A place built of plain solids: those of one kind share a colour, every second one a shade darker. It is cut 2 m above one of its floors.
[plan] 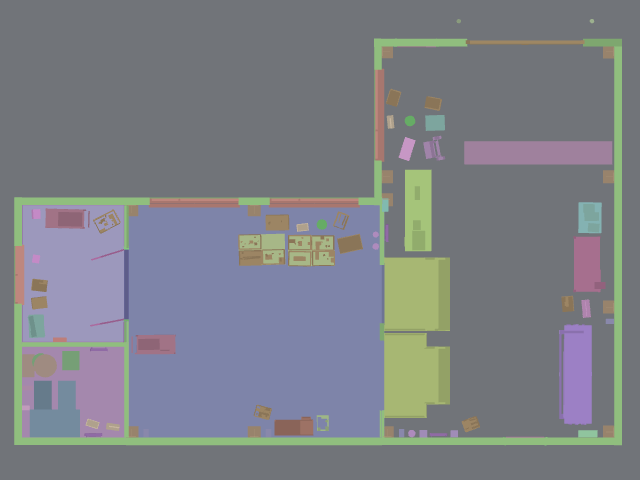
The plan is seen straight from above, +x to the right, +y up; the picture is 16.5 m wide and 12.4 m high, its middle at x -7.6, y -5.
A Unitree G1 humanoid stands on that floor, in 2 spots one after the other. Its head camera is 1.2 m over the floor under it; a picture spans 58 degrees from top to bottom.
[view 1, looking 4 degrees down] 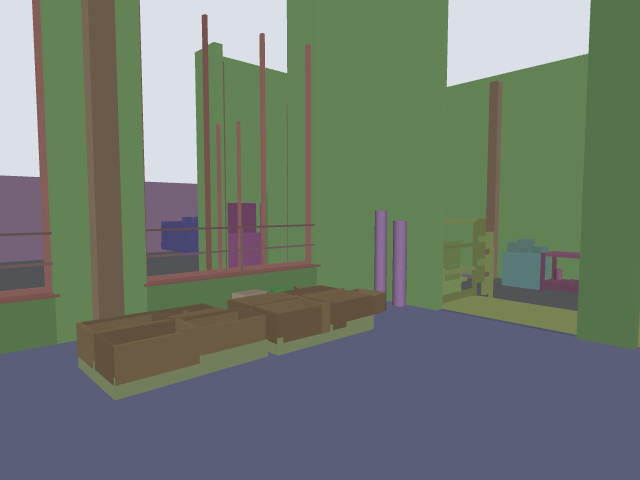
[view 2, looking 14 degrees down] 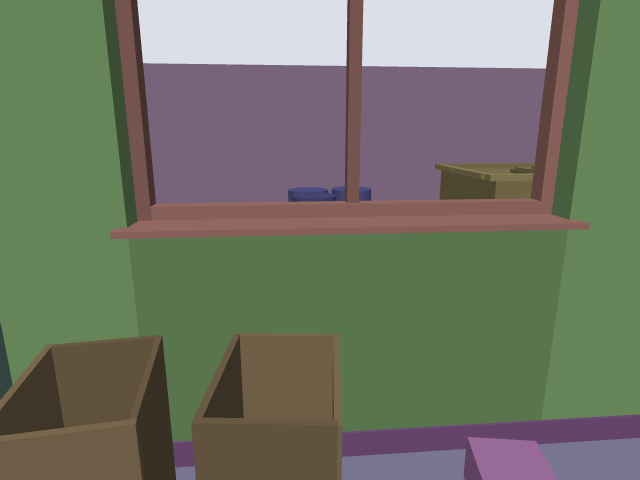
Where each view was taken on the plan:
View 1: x -10.50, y -8.50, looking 48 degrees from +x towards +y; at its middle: wall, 5.94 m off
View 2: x -13.90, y -6.15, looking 175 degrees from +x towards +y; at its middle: wall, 1.45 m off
